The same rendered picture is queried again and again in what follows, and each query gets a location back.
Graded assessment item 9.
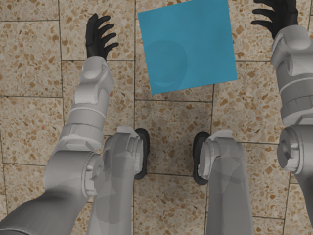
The robot right upper arm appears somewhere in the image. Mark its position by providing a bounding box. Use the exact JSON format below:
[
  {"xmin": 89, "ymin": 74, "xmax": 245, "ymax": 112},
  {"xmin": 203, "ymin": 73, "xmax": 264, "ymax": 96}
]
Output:
[{"xmin": 276, "ymin": 124, "xmax": 313, "ymax": 228}]

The left robot hand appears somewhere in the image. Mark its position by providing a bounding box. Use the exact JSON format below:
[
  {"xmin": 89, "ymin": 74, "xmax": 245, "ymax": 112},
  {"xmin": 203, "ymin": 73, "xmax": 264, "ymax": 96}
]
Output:
[{"xmin": 85, "ymin": 13, "xmax": 119, "ymax": 61}]

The robot left upper arm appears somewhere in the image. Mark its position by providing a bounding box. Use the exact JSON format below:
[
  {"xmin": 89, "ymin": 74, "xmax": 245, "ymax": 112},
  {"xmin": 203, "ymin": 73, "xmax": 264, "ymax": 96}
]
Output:
[{"xmin": 0, "ymin": 150, "xmax": 106, "ymax": 235}]

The robot right forearm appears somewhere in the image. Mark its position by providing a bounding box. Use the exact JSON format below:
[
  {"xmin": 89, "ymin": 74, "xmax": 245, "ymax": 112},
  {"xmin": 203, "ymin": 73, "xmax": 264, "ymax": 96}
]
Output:
[{"xmin": 270, "ymin": 24, "xmax": 313, "ymax": 127}]

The carton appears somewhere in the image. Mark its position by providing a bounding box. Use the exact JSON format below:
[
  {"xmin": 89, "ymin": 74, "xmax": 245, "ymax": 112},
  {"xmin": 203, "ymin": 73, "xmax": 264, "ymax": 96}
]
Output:
[{"xmin": 137, "ymin": 0, "xmax": 238, "ymax": 95}]

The robot right foot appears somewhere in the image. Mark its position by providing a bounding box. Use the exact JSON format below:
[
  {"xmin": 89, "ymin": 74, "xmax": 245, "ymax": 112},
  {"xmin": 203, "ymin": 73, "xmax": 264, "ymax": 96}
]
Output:
[{"xmin": 192, "ymin": 131, "xmax": 210, "ymax": 185}]

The right robot thigh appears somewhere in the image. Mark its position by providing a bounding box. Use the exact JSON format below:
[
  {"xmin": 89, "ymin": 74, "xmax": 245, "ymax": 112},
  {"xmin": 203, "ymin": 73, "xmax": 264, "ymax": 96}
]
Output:
[{"xmin": 201, "ymin": 137, "xmax": 255, "ymax": 235}]

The right robot hand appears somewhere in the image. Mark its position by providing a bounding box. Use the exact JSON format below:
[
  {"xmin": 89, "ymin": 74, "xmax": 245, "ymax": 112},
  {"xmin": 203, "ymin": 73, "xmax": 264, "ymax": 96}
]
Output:
[{"xmin": 251, "ymin": 0, "xmax": 299, "ymax": 40}]

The robot left forearm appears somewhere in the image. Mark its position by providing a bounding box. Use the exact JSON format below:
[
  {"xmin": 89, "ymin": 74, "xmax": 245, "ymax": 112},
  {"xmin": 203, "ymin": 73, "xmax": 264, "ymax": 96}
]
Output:
[{"xmin": 43, "ymin": 56, "xmax": 114, "ymax": 188}]

